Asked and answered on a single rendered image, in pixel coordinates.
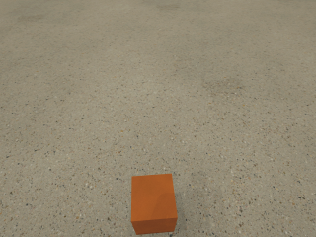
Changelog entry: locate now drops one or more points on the carton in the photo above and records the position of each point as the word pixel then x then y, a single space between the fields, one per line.
pixel 153 204

